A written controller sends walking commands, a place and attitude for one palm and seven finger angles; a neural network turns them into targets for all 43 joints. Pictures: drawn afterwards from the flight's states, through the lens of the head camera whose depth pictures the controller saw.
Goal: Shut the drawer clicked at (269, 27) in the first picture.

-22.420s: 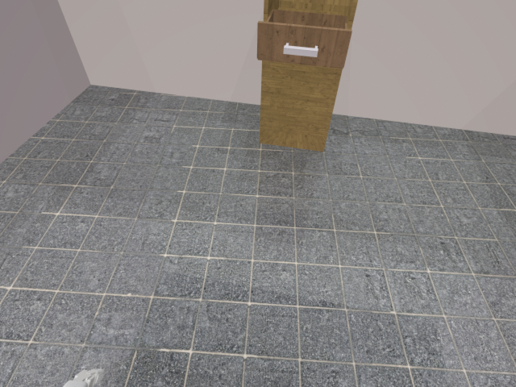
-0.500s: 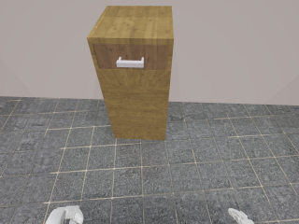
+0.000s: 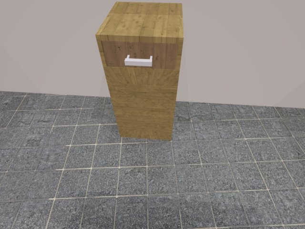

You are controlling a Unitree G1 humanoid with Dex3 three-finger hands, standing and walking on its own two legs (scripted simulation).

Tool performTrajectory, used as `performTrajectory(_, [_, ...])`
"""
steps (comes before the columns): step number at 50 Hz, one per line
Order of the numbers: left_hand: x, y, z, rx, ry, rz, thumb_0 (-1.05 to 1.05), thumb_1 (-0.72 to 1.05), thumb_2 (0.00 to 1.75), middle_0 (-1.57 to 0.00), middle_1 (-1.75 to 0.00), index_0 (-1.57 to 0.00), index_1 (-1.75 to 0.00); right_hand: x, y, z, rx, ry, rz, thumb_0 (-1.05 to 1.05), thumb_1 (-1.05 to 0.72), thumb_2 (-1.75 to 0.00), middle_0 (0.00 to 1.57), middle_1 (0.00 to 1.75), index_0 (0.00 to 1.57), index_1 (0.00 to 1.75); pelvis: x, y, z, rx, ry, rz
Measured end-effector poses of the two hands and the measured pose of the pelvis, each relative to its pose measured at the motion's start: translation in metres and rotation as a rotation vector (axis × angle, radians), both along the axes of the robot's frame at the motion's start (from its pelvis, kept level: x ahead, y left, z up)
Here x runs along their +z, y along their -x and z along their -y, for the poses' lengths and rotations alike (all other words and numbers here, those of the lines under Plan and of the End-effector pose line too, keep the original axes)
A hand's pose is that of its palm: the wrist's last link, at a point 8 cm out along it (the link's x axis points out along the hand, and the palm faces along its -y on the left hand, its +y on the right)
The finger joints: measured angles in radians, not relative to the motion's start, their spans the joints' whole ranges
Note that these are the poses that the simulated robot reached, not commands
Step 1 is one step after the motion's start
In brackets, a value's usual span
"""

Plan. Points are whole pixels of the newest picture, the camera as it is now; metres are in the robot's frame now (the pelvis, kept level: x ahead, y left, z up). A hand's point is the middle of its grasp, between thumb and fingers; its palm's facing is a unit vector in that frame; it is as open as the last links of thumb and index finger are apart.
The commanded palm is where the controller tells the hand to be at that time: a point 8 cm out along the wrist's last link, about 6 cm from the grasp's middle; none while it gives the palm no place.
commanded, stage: let the arm hang, fingers relaxed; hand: left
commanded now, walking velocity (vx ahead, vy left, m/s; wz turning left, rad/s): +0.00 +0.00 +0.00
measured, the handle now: (139, 59) +0.85 +0.12 -0.03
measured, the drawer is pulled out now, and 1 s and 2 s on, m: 0.00 0.00 0.00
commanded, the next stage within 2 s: look to check the result in 0.38 s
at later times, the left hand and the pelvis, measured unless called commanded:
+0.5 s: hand out of the picture +0.01 +0.16 -0.17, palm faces +0.04 -0.98 -0.19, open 7.4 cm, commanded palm none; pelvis +0.02 -0.01 +0.00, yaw +0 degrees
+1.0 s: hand out of the picture +0.03 +0.15 -0.17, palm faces +0.04 -0.98 -0.19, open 7.4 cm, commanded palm none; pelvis +0.03 -0.02 +0.00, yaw +0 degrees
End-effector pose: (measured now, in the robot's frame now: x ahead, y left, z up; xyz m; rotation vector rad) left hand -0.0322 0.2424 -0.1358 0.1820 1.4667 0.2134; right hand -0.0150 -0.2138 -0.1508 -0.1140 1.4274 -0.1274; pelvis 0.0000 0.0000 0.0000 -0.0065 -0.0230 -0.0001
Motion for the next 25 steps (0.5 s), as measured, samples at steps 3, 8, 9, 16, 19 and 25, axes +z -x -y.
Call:
performTrajectory(3, [-0.002,-0.013,0.007,-0.008,0.014,0.033,0.00,0.90,0.90,-0.27,-0.38,-0.27,-0.38,0.000,-0.003,-0.002,-0.006,-0.005,0.010,0.00,-0.91,-0.90,0.20,0.30,0.20,0.30,0.000,-0.001,0.001,-0.002,-0.002,0.001])
performTrajectory(8, [-0.007,-0.034,0.021,-0.020,0.045,0.081,0.00,0.90,0.90,-0.22,-0.33,-0.22,-0.33,0.001,-0.006,-0.001,-0.018,0.000,0.018,0.00,-0.91,-0.90,0.20,0.30,0.20,0.30,0.000,-0.004,0.003,-0.004,-0.004,0.001])
performTrajectory(9, [-0.007,-0.038,0.024,-0.022,0.052,0.087,0.00,0.90,0.90,-0.22,-0.32,-0.22,-0.32,0.002,-0.006,-0.001,-0.020,0.002,0.018,0.00,-0.91,-0.90,0.20,0.30,0.20,0.30,0.000,-0.005,0.003,-0.005,-0.004,0.000])
performTrajectory(16, [-0.010,-0.045,0.032,-0.022,0.067,0.079,0.01,0.92,0.90,-0.21,-0.30,-0.20,-0.30,0.004,-0.006,0.001,-0.031,0.010,0.001,0.00,-0.91,-0.90,0.20,0.30,0.20,0.30,0.001,-0.010,0.007,-0.005,-0.005,-0.004])
performTrajectory(19, [-0.009,-0.044,0.034,-0.014,0.067,0.068,0.01,0.92,0.90,-0.20,-0.30,-0.20,-0.30,0.003,-0.005,0.001,-0.031,0.007,-0.012,0.00,-0.91,-0.90,0.20,0.30,0.20,0.30,0.001,-0.013,0.008,-0.003,-0.006,-0.006])
performTrajectory(25, [-0.008,-0.039,0.037,-0.002,0.062,0.041,0.00,0.91,0.90,-0.20,-0.30,-0.20,-0.30,0.002,-0.009,0.002,-0.031,-0.001,-0.024,0.00,-0.91,-0.90,0.20,0.30,0.20,0.30,0.002,-0.018,0.011,-0.003,-0.007,-0.004])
